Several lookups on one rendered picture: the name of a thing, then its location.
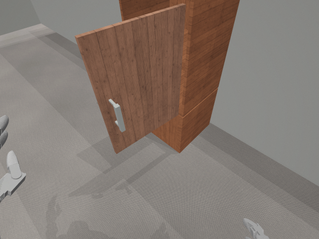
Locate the right robot hand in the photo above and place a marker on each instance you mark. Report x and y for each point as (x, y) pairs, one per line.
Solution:
(256, 231)

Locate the cupboard door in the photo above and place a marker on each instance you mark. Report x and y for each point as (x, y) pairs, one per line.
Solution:
(137, 64)

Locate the left robot hand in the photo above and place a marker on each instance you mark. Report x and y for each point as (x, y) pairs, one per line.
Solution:
(12, 180)

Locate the handle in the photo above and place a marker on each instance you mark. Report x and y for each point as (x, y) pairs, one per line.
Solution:
(118, 113)

